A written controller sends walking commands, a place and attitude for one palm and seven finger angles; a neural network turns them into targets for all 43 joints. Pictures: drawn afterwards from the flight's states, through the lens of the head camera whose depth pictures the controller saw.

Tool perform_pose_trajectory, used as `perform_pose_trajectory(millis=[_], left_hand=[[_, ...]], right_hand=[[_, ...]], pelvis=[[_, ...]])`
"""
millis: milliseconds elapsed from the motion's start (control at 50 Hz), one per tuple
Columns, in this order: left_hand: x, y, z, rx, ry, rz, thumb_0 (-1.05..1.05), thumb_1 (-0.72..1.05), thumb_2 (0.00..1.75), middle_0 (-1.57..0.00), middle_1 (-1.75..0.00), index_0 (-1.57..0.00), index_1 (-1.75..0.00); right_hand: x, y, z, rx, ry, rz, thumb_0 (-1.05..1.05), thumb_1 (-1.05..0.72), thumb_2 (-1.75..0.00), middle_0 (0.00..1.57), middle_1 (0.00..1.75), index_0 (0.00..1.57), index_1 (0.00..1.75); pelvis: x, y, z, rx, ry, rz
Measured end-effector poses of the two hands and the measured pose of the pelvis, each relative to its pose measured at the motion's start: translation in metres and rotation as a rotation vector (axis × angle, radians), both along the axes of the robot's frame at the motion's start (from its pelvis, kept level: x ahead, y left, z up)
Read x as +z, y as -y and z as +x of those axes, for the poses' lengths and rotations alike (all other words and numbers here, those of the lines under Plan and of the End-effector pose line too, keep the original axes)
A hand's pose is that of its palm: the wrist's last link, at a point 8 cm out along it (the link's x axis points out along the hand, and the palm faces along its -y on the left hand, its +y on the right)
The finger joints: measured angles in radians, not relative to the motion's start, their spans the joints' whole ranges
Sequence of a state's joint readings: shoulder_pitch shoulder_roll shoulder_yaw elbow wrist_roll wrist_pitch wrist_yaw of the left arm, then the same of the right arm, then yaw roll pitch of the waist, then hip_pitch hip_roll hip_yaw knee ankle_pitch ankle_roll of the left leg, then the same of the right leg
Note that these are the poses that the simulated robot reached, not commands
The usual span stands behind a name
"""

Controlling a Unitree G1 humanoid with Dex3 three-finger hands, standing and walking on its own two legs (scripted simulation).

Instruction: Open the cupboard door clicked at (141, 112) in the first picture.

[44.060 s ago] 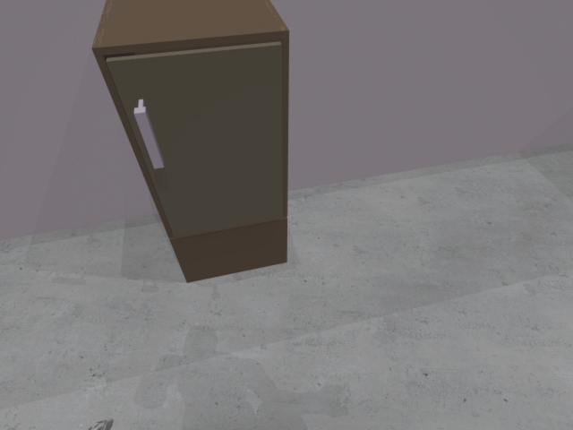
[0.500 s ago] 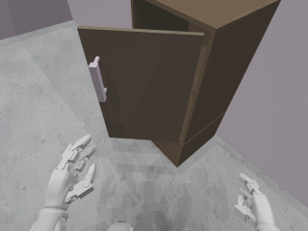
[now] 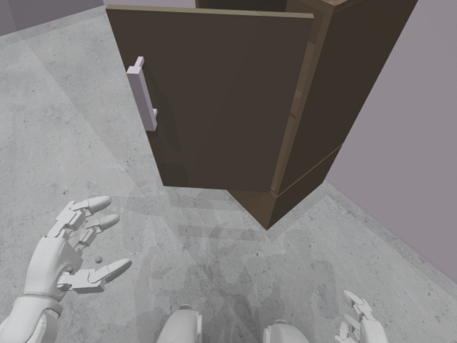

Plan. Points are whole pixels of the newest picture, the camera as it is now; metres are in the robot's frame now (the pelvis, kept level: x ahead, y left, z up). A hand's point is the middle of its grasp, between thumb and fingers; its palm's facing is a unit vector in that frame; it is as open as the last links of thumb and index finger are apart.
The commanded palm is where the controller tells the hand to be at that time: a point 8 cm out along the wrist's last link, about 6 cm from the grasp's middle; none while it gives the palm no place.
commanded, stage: raise the hand with hooked fingers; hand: left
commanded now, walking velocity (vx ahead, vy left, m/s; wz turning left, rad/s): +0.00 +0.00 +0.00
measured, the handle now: (145, 95) +0.60 +0.22 +0.06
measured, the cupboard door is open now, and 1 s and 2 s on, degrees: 46 46 46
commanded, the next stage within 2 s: move the hooked fingers beside the handle in 1.28 s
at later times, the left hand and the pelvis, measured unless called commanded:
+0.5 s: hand (63, 234) +0.26 +0.27 +0.07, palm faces +0.00 -1.00 -0.06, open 13.7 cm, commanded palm +0.25 +0.32 +0.07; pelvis +0.01 +0.02 +0.02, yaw +0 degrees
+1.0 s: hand (58, 208) +0.30 +0.28 +0.09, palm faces -0.03 -1.00 -0.04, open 14.0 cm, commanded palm +0.27 +0.33 +0.09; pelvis +0.01 +0.01 +0.02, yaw +0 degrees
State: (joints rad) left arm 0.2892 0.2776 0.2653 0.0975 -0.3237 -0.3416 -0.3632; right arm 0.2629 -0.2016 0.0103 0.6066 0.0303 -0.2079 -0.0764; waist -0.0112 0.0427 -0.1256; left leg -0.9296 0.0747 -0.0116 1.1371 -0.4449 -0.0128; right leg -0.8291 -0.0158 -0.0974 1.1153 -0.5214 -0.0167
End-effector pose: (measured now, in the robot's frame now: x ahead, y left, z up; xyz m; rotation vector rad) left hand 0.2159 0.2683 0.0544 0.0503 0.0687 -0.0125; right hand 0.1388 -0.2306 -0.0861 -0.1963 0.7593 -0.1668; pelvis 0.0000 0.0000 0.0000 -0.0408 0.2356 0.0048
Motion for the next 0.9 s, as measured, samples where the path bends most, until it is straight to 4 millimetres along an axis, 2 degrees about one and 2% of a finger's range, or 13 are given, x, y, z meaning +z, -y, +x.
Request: perform_pose_trajectory(millis=[100, 220, 400, 520, 660, 820, 900], left_hand=[[0.006, -0.011, 0.003, 0.012, 0.035, 0.015, 0.01, 0.03, 0.53, -0.27, -0.86, -0.26, -0.86], [0.004, -0.023, 0.009, 0.0, 0.034, 0.003, 0.0, -0.11, 0.47, -0.28, -0.95, -0.27, -0.95], [0.018, -0.041, 0.02, 0.008, 0.063, 0.007, 0.0, -0.32, 0.38, -0.29, -1.08, -0.29, -1.09], [0.024, -0.055, 0.028, 0.015, 0.052, 0.012, -0.01, -0.43, 0.33, -0.3, -1.15, -0.3, -1.16], [0.032, -0.067, 0.04, 0.015, 0.056, 0.013, -0.01, -0.48, 0.31, -0.3, -1.19, -0.3, -1.19], [0.041, -0.077, 0.057, 0.01, 0.065, 0.008, -0.01, -0.5, 0.31, -0.3, -1.2, -0.3, -1.2], [0.043, -0.075, 0.062, -0.003, 0.067, -0.004, -0.01, -0.5, 0.31, -0.3, -1.2, -0.3, -1.2]], right_hand=[[0.008, 0.014, -0.009, -0.019, -0.016, -0.053, 0.01, -0.9, -0.9, 0.2, 0.3, 0.2, 0.3], [0.022, 0.019, 0.003, -0.007, 0.017, -0.099, 0.01, -0.91, -0.9, 0.2, 0.3, 0.2, 0.3], [0.04, -0.002, 0.032, 0.06, 0.092, -0.08, 0.01, -0.91, -0.9, 0.2, 0.3, 0.2, 0.3], [0.042, -0.015, 0.04, 0.099, 0.1, -0.056, 0.01, -0.9, -0.9, 0.2, 0.3, 0.2, 0.3], [0.038, -0.015, 0.034, 0.101, 0.063, -0.053, 0.01, -0.9, -0.9, 0.2, 0.3, 0.2, 0.3], [0.036, 0.002, 0.016, 0.062, 0.009, -0.078, 0.01, -0.9, -0.9, 0.2, 0.3, 0.2, 0.3], [0.038, 0.011, 0.007, 0.04, -0.008, -0.088, 0.01, -0.9, -0.9, 0.2, 0.3, 0.2, 0.3]], pelvis=[[0.003, -0.006, 0.002, -0.002, 0.0, 0.002], [0.006, -0.012, 0.003, 0.0, 0.005, -0.002], [0.013, -0.016, 0.007, 0.007, 0.022, -0.011], [0.016, -0.018, 0.009, 0.011, 0.028, -0.013], [0.018, -0.017, 0.01, 0.011, 0.03, -0.013], [0.022, -0.014, 0.011, 0.004, 0.03, -0.008], [0.023, -0.013, 0.011, 0.0, 0.028, -0.006]])
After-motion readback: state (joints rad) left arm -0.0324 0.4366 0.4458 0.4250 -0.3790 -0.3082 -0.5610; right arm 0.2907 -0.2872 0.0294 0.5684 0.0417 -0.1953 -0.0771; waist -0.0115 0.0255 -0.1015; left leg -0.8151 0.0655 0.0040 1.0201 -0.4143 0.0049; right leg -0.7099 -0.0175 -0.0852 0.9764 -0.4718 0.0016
